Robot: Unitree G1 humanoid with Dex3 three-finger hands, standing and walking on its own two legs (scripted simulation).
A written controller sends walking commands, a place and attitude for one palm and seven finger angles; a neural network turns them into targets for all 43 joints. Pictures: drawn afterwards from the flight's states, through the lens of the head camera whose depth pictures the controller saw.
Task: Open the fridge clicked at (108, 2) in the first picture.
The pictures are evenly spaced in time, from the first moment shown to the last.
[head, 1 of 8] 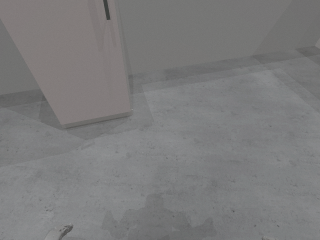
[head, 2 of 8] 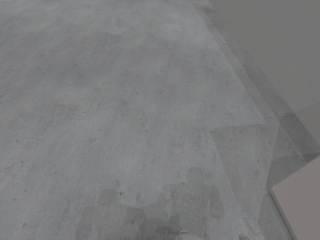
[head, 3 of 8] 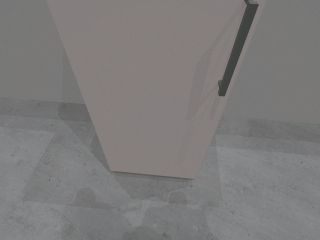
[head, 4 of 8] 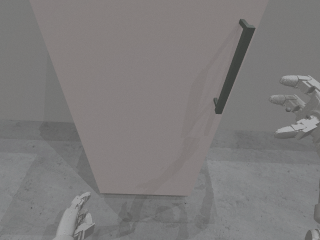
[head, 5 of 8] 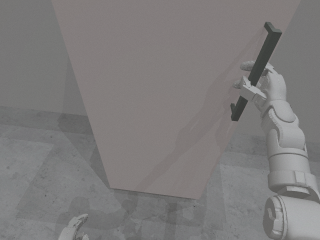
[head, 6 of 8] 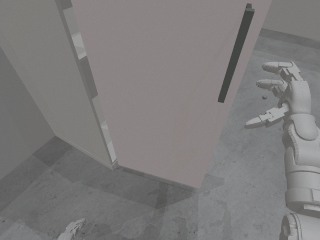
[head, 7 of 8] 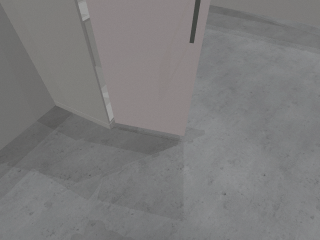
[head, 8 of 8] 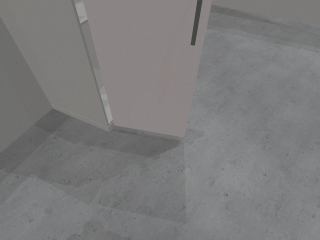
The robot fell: no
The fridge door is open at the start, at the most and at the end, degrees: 0 85 76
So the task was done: yes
